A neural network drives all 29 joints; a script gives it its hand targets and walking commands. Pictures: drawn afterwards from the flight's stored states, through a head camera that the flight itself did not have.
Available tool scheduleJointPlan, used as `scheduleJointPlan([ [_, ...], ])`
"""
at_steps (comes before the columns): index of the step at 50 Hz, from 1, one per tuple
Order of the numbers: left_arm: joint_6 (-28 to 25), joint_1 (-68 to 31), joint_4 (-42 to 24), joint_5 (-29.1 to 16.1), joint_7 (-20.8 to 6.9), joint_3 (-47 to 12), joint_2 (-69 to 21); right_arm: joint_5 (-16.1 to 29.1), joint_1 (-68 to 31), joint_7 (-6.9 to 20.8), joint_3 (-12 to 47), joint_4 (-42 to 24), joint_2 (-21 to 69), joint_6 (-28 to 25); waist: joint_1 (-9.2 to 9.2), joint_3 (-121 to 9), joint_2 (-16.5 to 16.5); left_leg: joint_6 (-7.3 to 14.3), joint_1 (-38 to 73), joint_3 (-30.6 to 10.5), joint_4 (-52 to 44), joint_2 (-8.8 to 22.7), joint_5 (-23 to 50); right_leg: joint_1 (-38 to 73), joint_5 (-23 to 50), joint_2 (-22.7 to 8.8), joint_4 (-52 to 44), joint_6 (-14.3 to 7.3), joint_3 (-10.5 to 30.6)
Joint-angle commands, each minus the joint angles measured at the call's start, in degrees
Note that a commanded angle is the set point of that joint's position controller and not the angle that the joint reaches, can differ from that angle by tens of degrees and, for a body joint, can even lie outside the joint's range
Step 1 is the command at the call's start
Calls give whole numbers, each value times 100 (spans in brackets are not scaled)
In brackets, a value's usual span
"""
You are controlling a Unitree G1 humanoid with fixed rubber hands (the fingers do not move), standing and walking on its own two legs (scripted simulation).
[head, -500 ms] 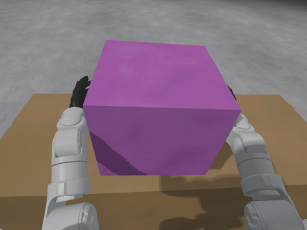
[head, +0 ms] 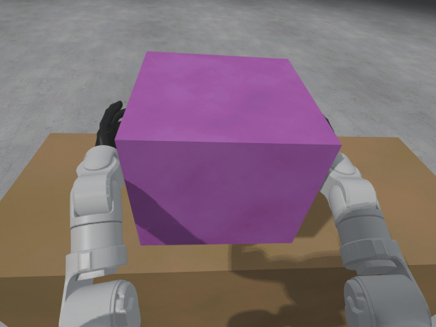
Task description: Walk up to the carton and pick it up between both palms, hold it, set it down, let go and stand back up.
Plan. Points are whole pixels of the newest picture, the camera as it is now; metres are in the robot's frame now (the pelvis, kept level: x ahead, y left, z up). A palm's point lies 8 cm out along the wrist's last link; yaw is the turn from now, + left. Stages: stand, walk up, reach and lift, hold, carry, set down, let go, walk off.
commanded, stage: hold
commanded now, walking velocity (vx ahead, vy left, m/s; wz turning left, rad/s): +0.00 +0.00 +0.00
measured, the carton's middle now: (218, 146) +0.40 +0.01 +0.17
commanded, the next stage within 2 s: none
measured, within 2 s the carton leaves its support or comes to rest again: neither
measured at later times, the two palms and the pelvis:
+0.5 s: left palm (117, 150) +0.35 +0.19 +0.19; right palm (328, 159) +0.36 -0.19 +0.18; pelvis +0.00 +0.00 +0.00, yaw -1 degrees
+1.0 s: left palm (116, 147) +0.36 +0.19 +0.19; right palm (327, 159) +0.36 -0.19 +0.18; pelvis +0.00 +0.00 +0.00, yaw -1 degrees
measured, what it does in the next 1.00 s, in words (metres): stands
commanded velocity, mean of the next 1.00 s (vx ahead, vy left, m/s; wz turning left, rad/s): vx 0.00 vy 0.00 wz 0.00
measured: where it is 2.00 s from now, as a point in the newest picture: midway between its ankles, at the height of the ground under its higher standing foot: outside the picture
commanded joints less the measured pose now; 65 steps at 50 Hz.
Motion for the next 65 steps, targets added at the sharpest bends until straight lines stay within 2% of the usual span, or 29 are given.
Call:
scheduleJointPlan([
  [1,-204,-3263,-600,-763,-816,-2968,-2857,561,-4388,595,2094,-2021,3264,-351,-58,-1690,285,-186,759,75,-68,-253,1104,458,1148,160,-86,181,32],
  [3,-214,-3232,-697,-781,-816,-2999,-2862,634,-4433,579,2174,-2175,3266,-369,-28,-1743,296,-203,802,76,-18,-257,1302,524,1326,181,-52,186,25],
  [4,-174,-3256,-194,-617,-858,-2872,-2736,381,-4173,595,1748,-1779,3008,-268,-287,-1264,418,-227,832,78,-101,-212,975,403,1059,187,-109,130,44],
  [5,-182,-3226,-296,-619,-897,-2813,-2806,365,-4291,622,1798,-1834,3069,-287,-164,-1303,353,-219,753,79,-129,-217,942,485,964,183,-94,118,23],
  [6,-193,-3259,-376,-634,-898,-2855,-2794,375,-4244,627,1799,-1884,3043,-302,-200,-1321,373,-218,756,78,-152,-212,886,463,958,178,-112,107,39],
  [7,-220,-3289,-520,-695,-880,-2924,-2838,421,-4297,631,1866,-1996,3085,-334,-150,-1455,399,-237,788,62,-129,-210,973,494,1023,192,-81,104,24],
  [10,-327,-3425,-865,-911,-757,-3250,-2959,635,-4490,626,2130,-2542,3228,-448,-107,-2017,491,-337,1105,18,153,-231,1776,536,1595,300,69,105,-40],
  [12,-361,-3362,-875,-923,-700,-3278,-2957,703,-4493,602,2241,-2675,3232,-459,-56,-2072,464,-332,1200,7,234,-232,1991,475,1738,331,90,115,-49],
  [18,-216,-3030,-630,-687,-769,-2938,-2795,614,-4313,592,2246,-2302,3110,-353,75,-1522,216,-189,881,87,-5,-203,1397,478,1331,242,-27,137,60],
  [24,-236,-3294,-625,-780,-805,-2992,-2820,589,-4423,576,2178,-2332,3257,-353,-1,-1627,224,-146,778,117,-45,-239,1173,536,1375,187,-36,166,114],
  [32,-303,-3460,-370,-753,-850,-2957,-2850,410,-4437,582,1985,-2038,3290,-365,-92,-1576,321,-134,724,99,-131,-242,819,479,1085,142,-75,169,90],
  [47,-341,-3410,-346,-757,-781,-2991,-2968,502,-4561,623,2054,-2069,3238,-452,-14,-1628,331,-192,924,60,-24,-195,1234,342,1013,240,-62,108,30],
  [65,-310,-3328,-518,-766,-792,-3023,-2885,538,-4431,585,2118,-2206,3251,-415,-48,-1673,310,-183,877,77,-9,-235,1258,500,1327,206,-29,156,66],
])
